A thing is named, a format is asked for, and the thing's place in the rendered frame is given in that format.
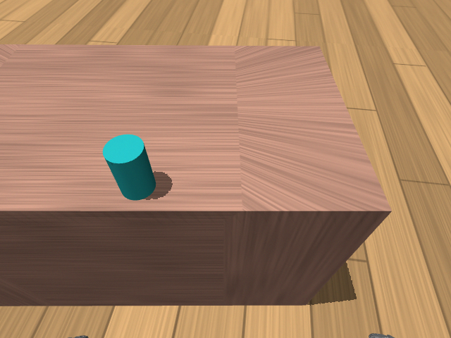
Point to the can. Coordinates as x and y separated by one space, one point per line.
128 161

